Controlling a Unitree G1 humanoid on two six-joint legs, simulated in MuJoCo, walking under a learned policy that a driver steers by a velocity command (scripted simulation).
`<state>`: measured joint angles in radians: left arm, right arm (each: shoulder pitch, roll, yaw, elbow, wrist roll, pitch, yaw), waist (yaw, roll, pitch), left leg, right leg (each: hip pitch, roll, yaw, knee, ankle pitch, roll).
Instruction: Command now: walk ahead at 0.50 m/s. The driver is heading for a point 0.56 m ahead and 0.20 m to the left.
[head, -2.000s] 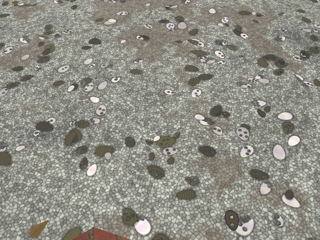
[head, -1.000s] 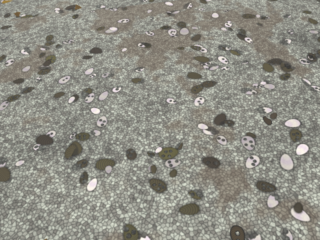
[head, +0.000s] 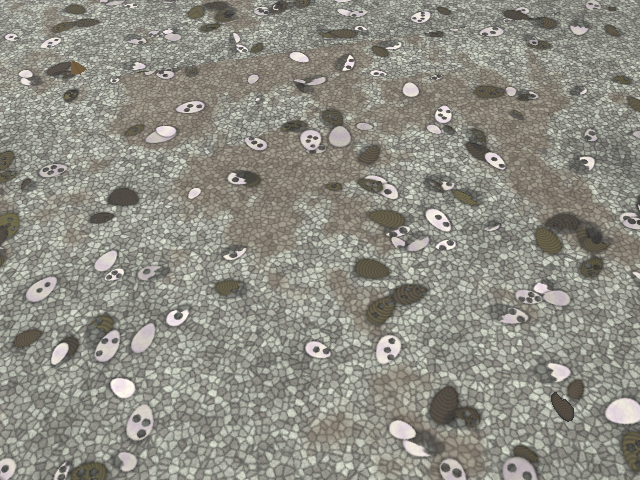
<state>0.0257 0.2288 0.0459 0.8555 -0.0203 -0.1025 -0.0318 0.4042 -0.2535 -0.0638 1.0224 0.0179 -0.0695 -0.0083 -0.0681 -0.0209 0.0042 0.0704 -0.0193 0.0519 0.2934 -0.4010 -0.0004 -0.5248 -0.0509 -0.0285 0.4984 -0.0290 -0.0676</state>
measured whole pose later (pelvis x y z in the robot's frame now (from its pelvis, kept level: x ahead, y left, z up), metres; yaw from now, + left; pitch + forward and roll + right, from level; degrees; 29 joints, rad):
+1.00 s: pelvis +0.52 +0.08 +0.01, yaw +22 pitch +2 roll +1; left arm 0.08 0.26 0.05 0.81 0.01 -0.09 -0.01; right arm 0.24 -0.25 -0.06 0.83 0.00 -0.04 -0.02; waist -0.05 -0.05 0.02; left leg -0.13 -0.12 -0.06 0.40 -0.30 0.08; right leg -0.54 -0.04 0.03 0.54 0.03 0.00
